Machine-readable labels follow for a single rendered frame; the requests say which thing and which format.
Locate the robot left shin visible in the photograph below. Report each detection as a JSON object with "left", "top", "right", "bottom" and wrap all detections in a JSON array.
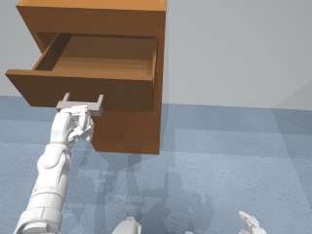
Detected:
[{"left": 126, "top": 217, "right": 136, "bottom": 221}]

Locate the left robot forearm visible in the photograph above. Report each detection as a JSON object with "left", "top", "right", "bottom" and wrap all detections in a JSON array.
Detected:
[{"left": 13, "top": 142, "right": 72, "bottom": 234}]

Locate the left robot hand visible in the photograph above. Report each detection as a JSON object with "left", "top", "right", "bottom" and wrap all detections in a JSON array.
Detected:
[{"left": 50, "top": 105, "right": 95, "bottom": 149}]

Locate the cabinet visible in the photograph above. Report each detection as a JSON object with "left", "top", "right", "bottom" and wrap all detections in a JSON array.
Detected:
[{"left": 16, "top": 0, "right": 167, "bottom": 155}]

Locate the left robot thigh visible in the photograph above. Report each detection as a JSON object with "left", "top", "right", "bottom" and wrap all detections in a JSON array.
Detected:
[{"left": 112, "top": 220, "right": 142, "bottom": 234}]

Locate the handle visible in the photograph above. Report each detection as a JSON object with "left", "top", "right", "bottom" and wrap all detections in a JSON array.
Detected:
[{"left": 56, "top": 93, "right": 104, "bottom": 116}]

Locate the drawer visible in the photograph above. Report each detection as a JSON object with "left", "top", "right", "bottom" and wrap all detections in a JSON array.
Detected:
[{"left": 5, "top": 32, "right": 159, "bottom": 112}]

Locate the right robot hand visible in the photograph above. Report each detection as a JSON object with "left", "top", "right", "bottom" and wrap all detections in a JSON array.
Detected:
[{"left": 238, "top": 211, "right": 267, "bottom": 234}]

